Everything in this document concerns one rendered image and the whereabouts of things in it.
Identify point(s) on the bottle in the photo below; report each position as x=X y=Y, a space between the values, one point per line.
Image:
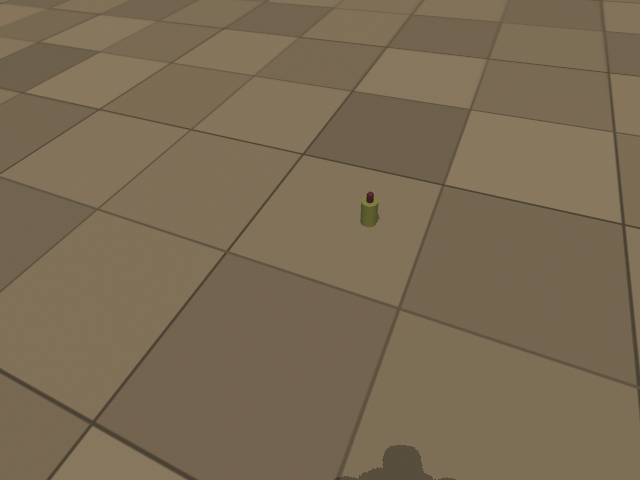
x=369 y=210

